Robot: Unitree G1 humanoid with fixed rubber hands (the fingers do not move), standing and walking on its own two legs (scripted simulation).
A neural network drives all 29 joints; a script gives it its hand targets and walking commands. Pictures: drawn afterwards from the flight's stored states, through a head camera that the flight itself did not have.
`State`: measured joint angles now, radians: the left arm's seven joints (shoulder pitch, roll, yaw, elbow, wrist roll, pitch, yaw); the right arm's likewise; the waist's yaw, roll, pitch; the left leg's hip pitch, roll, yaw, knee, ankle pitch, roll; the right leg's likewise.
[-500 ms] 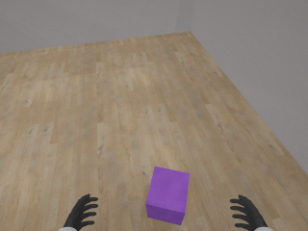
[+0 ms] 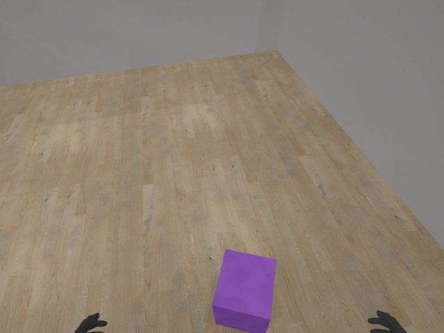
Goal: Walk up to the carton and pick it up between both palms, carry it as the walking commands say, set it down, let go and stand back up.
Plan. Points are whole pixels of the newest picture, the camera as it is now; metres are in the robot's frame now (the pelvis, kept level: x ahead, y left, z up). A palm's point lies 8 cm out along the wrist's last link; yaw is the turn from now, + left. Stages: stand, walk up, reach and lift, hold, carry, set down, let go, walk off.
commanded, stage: stand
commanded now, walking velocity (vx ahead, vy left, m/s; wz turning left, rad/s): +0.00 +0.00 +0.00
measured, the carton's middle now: (245, 292) +0.41 -0.03 -0.65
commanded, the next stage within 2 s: none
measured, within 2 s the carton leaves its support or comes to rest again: neither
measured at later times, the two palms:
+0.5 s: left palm out of the picture +0.09 +0.30 -0.09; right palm out of the picture +0.10 -0.30 -0.09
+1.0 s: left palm out of the picture +0.06 +0.31 -0.09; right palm out of the picture +0.07 -0.30 -0.10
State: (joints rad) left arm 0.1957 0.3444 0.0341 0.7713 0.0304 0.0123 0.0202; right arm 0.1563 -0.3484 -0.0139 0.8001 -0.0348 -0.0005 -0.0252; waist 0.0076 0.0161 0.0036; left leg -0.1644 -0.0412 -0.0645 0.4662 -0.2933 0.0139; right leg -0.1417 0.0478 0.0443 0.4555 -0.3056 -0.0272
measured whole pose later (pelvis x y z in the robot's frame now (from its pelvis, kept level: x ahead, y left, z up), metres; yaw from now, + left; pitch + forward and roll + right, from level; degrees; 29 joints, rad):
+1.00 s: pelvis -0.02 +0.00 +0.01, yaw +0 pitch -2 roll +0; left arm 0.14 0.38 0.01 1.00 0.02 -0.01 0.01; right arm 0.13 -0.38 0.00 1.01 -0.02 -0.02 -0.02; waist 0.01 0.01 0.02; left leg -0.11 -0.04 -0.06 0.34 -0.19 0.02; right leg -0.09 0.04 0.05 0.33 -0.21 -0.02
